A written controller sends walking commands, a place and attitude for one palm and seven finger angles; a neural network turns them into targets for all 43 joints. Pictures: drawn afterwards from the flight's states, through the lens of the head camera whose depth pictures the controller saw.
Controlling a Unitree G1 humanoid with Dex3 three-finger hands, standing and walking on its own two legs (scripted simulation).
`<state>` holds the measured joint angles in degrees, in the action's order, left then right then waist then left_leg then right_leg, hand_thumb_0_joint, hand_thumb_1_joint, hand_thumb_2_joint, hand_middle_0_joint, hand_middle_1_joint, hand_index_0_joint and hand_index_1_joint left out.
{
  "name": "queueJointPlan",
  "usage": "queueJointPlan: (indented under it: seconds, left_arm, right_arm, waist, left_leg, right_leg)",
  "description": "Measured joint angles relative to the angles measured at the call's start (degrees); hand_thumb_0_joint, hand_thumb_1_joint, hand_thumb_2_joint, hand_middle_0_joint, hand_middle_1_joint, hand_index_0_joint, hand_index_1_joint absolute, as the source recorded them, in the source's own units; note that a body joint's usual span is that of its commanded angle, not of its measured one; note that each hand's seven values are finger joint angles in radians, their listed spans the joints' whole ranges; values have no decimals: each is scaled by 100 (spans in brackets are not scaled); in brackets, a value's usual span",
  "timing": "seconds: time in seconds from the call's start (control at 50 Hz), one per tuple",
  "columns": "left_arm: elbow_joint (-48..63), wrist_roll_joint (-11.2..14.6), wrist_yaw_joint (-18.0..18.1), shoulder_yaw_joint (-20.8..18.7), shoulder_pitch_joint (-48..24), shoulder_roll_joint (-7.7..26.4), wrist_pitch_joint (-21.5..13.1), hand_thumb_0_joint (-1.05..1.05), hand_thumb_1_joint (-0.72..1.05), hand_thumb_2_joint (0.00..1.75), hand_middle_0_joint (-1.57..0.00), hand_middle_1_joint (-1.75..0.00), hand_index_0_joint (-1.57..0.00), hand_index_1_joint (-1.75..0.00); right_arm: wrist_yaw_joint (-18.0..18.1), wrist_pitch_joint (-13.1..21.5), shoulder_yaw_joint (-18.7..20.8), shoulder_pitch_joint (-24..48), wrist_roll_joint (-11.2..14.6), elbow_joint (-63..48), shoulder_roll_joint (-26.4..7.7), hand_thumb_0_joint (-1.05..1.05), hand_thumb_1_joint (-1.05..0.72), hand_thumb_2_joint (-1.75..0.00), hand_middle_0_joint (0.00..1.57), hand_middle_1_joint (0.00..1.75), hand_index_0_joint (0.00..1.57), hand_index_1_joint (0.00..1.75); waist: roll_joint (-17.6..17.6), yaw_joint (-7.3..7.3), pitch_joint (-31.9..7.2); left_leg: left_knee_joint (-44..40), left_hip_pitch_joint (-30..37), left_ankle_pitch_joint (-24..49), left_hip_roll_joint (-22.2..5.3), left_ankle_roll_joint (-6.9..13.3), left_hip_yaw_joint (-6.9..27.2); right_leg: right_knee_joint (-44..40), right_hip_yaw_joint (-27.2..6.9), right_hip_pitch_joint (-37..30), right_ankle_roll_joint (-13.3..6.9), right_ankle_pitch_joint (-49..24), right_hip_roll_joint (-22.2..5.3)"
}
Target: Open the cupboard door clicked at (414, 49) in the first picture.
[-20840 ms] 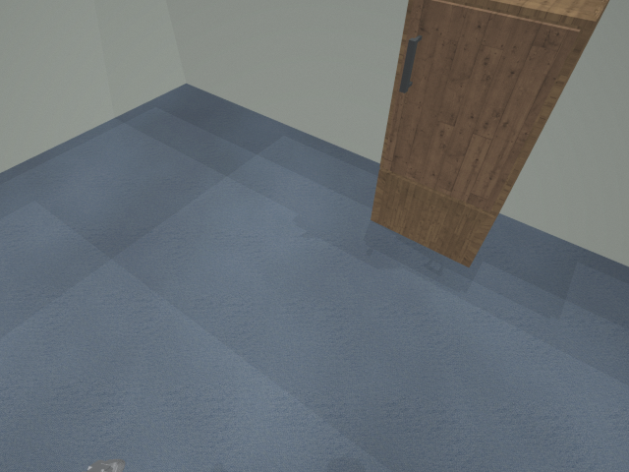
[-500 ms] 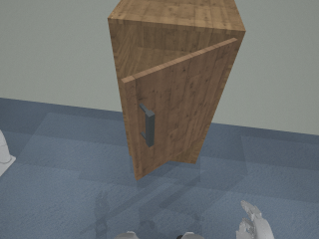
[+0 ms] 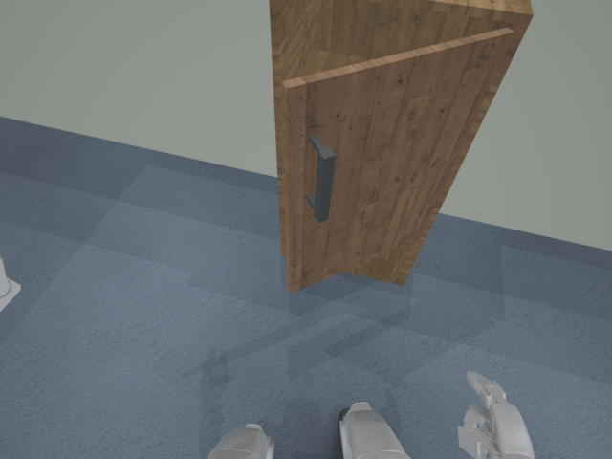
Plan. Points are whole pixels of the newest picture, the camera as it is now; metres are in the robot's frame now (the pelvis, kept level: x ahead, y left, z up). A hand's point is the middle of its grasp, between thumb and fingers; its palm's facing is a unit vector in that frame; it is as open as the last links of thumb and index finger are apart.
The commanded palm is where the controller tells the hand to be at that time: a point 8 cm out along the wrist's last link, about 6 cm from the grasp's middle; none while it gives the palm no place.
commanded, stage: stop stepping back and stand still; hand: left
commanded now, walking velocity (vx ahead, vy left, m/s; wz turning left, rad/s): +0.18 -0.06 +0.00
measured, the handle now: (318, 180) +0.54 +0.02 +0.02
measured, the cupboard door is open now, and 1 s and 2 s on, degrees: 42 42 42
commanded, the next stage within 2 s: let the arm hang, fingers relaxed in 0.82 s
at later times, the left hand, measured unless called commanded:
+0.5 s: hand (41, 329) +0.18 +0.21 +0.21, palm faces +0.30 -0.85 -0.43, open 7.4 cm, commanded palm +0.11 +0.27 +0.22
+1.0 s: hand (63, 382) +0.17 +0.24 +0.11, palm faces +0.17 -0.85 -0.50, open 7.4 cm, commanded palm none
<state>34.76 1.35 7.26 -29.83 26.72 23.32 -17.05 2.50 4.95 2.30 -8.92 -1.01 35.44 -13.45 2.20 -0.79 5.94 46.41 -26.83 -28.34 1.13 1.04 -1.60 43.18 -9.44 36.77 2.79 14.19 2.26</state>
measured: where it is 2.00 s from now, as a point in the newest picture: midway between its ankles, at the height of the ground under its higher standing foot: outside the picture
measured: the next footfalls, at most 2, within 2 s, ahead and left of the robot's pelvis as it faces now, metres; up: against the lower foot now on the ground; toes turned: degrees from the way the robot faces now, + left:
right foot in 0.24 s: -0.07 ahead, -0.12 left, +0.00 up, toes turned -4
left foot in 0.44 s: +0.02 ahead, +0.11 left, +0.00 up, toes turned -4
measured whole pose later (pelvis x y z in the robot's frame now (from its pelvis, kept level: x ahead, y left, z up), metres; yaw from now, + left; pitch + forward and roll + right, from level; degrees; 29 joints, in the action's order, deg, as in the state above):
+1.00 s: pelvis -0.09 +0.00 +0.04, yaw -6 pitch +1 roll -1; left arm 1.4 -1.3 3.4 -13.8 19.7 22.3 -7.1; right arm 0.2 7.3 -0.1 -9.2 -0.7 45.0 -14.8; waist -3.0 -0.6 -2.5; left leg 29.1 -20.1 -10.3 -0.8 0.8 -1.8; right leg 29.2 -1.8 14.4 -0.1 16.1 1.5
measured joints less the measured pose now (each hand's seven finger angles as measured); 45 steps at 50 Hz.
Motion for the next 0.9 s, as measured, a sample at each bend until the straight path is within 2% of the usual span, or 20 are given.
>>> queueJointPlan:
  seconds: [0.04, 0.08, 0.1, 0.14, 0.2, 0.22, 0.24, 0.28, 0.32, 0.36, 0.4, 0.44, 0.46, 0.5, 0.56, 0.66, 0.78, 0.9]
  left_arm:
    - [-151, -65, 56, 13, -101, 46, 49, 1, 88, 89, -22, -31, -22, -31]
    - [-309, -32, 70, 30, -32, 71, 124, 1, 88, 89, -22, -31, -22, -31]
    - [-346, -13, 101, 50, 91, 50, 187, 1, 88, 89, -22, -31, -22, -31]
    - [-381, 24, 190, 142, 367, -21, 316, 2, 88, 89, -22, -31, -22, -31]
    - [-401, 21, 284, 257, 608, -19, 457, 2, 88, 89, -21, -31, -22, -31]
    - [-366, 10, 299, 220, 629, 68, 472, 2, 88, 90, -21, -31, -22, -31]
    - [-374, -8, 293, 221, 552, 91, 440, 2, 88, 90, -21, -31, -21, -31]
    - [-591, -60, 252, 421, 232, -21, 377, 2, 88, 90, -21, -31, -22, -31]
    - [-822, -76, 249, 559, 51, -76, 353, 2, 88, 90, -22, -31, -22, -31]
    - [-970, -79, 270, 571, 44, -108, 343, 2, 88, 90, -22, -31, -22, -31]
    - [-1058, -55, 266, 573, 98, -120, 344, 2, 88, 90, -22, -31, -22, -31]
    - [-1060, -18, 216, 633, 156, -108, 362, 2, 88, 90, -21, -31, -22, -31]
    - [-1079, 0, 178, 655, 159, -60, 362, 2, 88, 90, -21, -31, -22, -31]
    - [-1104, 35, 116, 636, 273, 37, 383, 2, 88, 89, -22, -31, -22, -31]
    - [-1000, 60, 78, 545, 604, 129, 464, 2, 88, 89, -22, -31, -22, -31]
    - [-808, 34, 117, 471, 729, 183, 440, 2, 88, 89, -22, -31, -22, -31]
    - [-895, 9, 140, 588, 612, -94, 374, 2, 88, 89, -22, -31, -22, -31]
    - [-1145, -7, 102, 710, 408, -200, 491, 2, 88, 89, -22, -31, -22, -31]
  right_arm:
    - [92, 167, 7, -63, -17, -47, 126, 2, -91, -89, 20, 30, 20, 30]
    - [63, 319, -8, -199, 57, -28, 294, 2, -91, -89, 20, 30, 20, 30]
    - [41, 369, -46, -280, 70, -16, 354, 2, -91, -89, 20, 30, 20, 30]
    - [30, 433, -141, -444, 93, 6, 431, 2, -91, -89, 20, 30, 20, 30]
    - [77, 471, -302, -625, 46, 15, 498, 2, -90, -89, 20, 30, 20, 30]
    - [77, 484, -360, -646, 23, -14, 521, 1, -90, -89, 20, 30, 20, 30]
    - [68, 496, -397, -594, 0, 8, 486, 1, -90, -89, 20, 30, 20, 30]
    - [33, 456, -410, -427, -14, 307, 330, 1, -90, -89, 20, 30, 20, 30]
    - [20, 391, -393, -409, 17, 498, 251, 2, -90, -89, 20, 30, 20, 30]
    - [39, 359, -380, -441, 45, 480, 188, 2, -90, -89, 20, 30, 21, 30]
    - [81, 386, -339, -471, 63, 356, 75, 2, -90, -89, 20, 30, 21, 30]
    - [118, 438, -240, -515, 77, 187, -118, 2, -90, -89, 20, 30, 20, 30]
    - [141, 438, -169, -492, 87, 200, -137, 2, -90, -89, 20, 30, 20, 30]
    - [168, 373, -112, -451, 110, 222, -109, 2, -90, -89, 20, 30, 20, 30]
    - [184, 364, -131, -516, 89, 109, -88, 2, -91, -89, 20, 30, 20, 30]
    - [199, 472, -219, -674, 50, 123, 22, 2, -91, -90, 20, 30, 20, 30]
    - [111, 472, -277, -664, 13, 338, 98, 2, -90, -89, 20, 30, 20, 30]
    - [128, 439, -320, -512, 11, 395, 189, 2, -90, -89, 20, 30, 20, 30]
  waist:
    - [-154, 53, 61]
    - [-225, 92, -14]
    - [-254, 107, -116]
    - [-300, 121, -337]
    - [-206, 50, -601]
    - [-29, 0, -674]
    - [47, -80, -695]
    - [-65, -177, -636]
    - [14, -195, -715]
    - [126, -108, -830]
    - [95, 63, -915]
    - [-186, 228, -977]
    - [-204, 315, -977]
    - [-78, 364, -928]
    - [18, 408, -912]
    - [10, 322, -796]
    - [-271, 135, -752]
    - [-324, 68, -727]
  left_leg:
    - [-192, -77, 1132, -318, 131, -68]
    - [-427, -22, 1448, -555, 74, -146]
    - [-597, 15, 1502, -679, 11, -227]
    - [-975, 89, 1713, -876, -54, -411]
    - [-1323, 139, 1651, -924, -165, -641]
    - [-1256, 42, 1448, -833, -180, -757]
    - [-1018, -136, 1217, -784, -201, -758]
    - [-273, -281, 934, -679, -225, -407]
    - [208, -184, 854, -420, -224, -250]
    - [-106, 157, 907, -236, -152, -283]
    - [-956, 645, 1265, -167, -74, -302]
    - [-1699, 1070, 1589, -299, -2, -147]
    - [-1769, 1086, 1505, -314, -70, -91]
    - [-1760, 1109, 1501, -292, -138, -150]
    - [-1843, 1107, 1601, -285, -137, -246]
    - [-1915, 1037, 1729, -309, -142, -167]
    - [-1781, 911, 1710, -434, -161, -46]
    - [-1957, 1042, 1782, -382, -124, -77]
  right_leg:
    - [1660, 172, 250, 6, 872, 276]
    - [2834, 481, 138, 16, 1071, 353]
    - [2987, 665, -51, 4, 1142, 315]
    - [2432, 1016, -693, -72, 1331, 136]
    - [325, 1311, -2011, -235, 1436, -112]
    - [-499, 1186, -2387, -367, 1304, -223]
    - [-872, 1009, -2449, -525, 1150, -248]
    - [-840, 918, -2390, -585, 935, -129]
    - [-1072, 768, -2501, -534, 709, -165]
    - [-1299, 610, -2587, -485, 531, -225]
    - [-1388, 554, -2617, -445, 454, -200]
    - [-1328, 643, -2559, -423, 471, 18]
    - [-1268, 677, -2518, -416, 498, 45]
    - [-1288, 613, -2535, -444, 440, 18]
    - [-1303, 518, -2474, -396, 380, 3]
    - [-1408, 596, -2446, -400, 273, 30]
    - [-1716, 694, -2546, -427, 83, 155]
    - [-1906, 665, -2677, -368, -5, 99]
